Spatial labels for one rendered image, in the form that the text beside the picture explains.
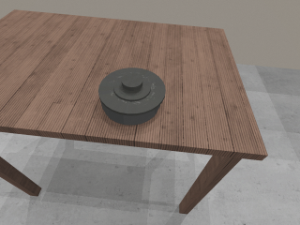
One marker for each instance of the knob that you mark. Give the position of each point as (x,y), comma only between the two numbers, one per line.
(132,82)

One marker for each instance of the table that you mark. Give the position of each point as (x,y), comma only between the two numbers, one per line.
(51,66)

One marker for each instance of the pot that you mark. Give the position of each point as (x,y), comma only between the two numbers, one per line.
(129,120)

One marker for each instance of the lid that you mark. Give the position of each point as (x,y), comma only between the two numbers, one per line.
(117,99)

